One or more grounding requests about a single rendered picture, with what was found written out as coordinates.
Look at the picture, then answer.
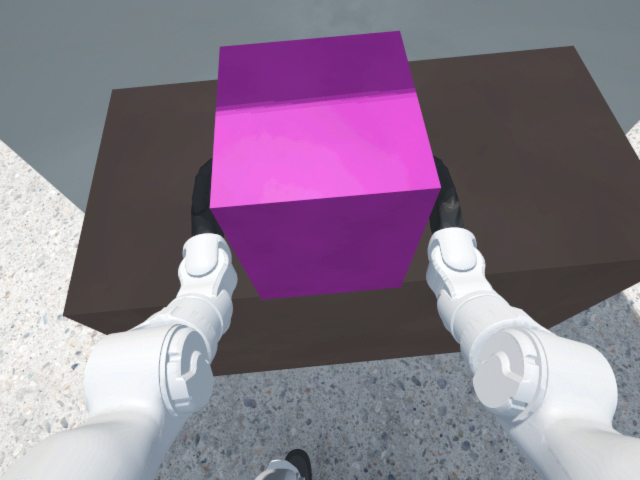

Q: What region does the carton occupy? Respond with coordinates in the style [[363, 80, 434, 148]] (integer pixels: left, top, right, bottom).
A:
[[210, 31, 441, 300]]

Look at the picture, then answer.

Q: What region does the left robot upper arm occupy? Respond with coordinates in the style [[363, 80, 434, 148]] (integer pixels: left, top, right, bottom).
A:
[[0, 324, 214, 480]]

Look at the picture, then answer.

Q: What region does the right robot upper arm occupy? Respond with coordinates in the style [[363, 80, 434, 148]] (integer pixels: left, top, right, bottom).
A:
[[473, 326, 640, 480]]

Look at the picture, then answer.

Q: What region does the left robot shin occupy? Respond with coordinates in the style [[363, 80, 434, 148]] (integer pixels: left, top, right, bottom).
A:
[[267, 460, 301, 477]]

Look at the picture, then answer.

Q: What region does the left robot forearm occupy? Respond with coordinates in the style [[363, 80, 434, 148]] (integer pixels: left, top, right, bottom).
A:
[[83, 233, 238, 410]]

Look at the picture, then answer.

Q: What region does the left robot foot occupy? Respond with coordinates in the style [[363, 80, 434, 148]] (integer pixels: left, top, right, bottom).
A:
[[285, 449, 312, 480]]

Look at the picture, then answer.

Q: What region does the robot right hand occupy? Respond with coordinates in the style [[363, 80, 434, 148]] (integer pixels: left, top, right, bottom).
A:
[[429, 155, 464, 234]]

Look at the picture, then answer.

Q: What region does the pedestal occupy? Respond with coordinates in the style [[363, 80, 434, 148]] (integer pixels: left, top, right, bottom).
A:
[[63, 46, 640, 376]]

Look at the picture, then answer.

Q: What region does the robot left hand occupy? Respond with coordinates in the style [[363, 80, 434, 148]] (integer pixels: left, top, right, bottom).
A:
[[191, 158, 224, 238]]

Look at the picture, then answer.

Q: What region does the right robot forearm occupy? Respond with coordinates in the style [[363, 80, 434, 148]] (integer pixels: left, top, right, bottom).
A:
[[426, 227, 618, 400]]

